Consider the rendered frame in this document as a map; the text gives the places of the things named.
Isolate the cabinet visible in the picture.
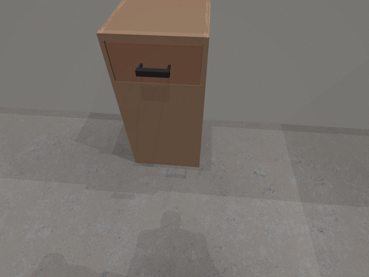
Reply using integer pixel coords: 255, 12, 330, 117
96, 0, 211, 167

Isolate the handle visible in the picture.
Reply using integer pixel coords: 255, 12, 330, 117
135, 63, 171, 78

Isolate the drawer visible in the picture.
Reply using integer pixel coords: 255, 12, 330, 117
105, 41, 203, 85

